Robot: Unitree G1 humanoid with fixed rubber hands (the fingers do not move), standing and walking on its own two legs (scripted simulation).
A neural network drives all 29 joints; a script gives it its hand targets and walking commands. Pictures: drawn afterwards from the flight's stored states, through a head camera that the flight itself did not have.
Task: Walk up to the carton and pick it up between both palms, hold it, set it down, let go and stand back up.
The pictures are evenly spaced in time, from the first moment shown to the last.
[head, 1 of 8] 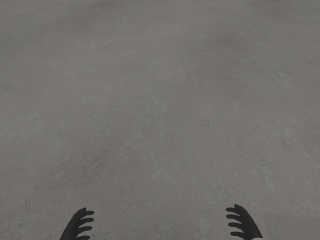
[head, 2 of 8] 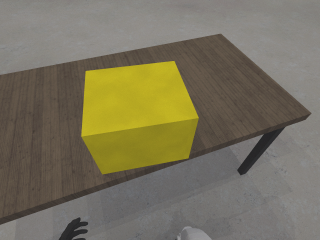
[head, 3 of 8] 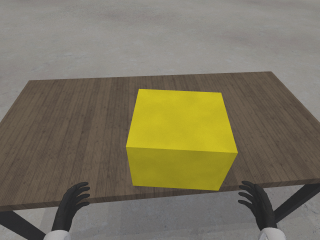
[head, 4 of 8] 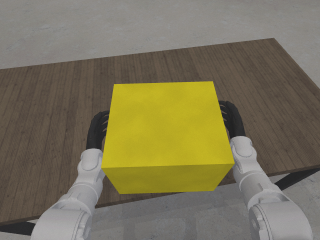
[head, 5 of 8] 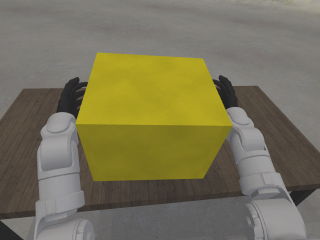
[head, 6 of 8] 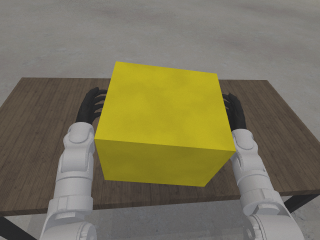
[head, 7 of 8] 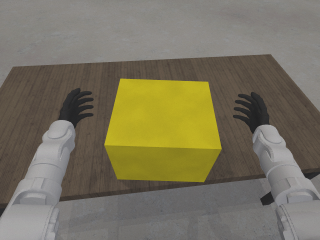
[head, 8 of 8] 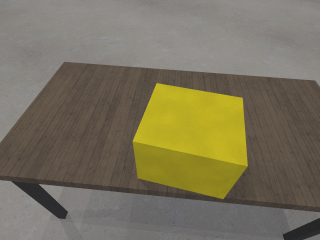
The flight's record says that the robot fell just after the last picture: no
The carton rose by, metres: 0.20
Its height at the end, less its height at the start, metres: +0.00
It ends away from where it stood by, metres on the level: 0.03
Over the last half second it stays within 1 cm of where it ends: yes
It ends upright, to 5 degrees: yes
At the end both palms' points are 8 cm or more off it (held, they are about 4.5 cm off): yes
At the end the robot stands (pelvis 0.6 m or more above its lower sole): yes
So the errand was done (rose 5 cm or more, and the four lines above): yes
